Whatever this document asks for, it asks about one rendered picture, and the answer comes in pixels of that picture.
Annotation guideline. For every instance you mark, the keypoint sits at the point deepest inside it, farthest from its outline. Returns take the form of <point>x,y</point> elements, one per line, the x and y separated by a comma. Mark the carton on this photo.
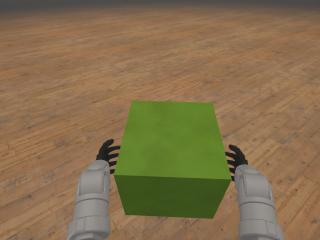
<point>172,161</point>

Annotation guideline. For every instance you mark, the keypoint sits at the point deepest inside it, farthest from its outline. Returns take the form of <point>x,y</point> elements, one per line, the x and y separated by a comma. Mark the right robot forearm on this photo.
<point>258,219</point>

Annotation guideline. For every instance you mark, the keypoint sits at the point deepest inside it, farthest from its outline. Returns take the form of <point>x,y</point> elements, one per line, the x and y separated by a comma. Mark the left robot forearm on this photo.
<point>91,206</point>

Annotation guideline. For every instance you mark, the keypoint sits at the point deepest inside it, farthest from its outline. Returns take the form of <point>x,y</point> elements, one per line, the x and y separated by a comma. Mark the right robot hand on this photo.
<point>239,158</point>

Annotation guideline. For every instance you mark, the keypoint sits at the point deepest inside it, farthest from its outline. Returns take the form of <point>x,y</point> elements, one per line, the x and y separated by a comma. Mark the left robot hand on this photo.
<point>105,150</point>

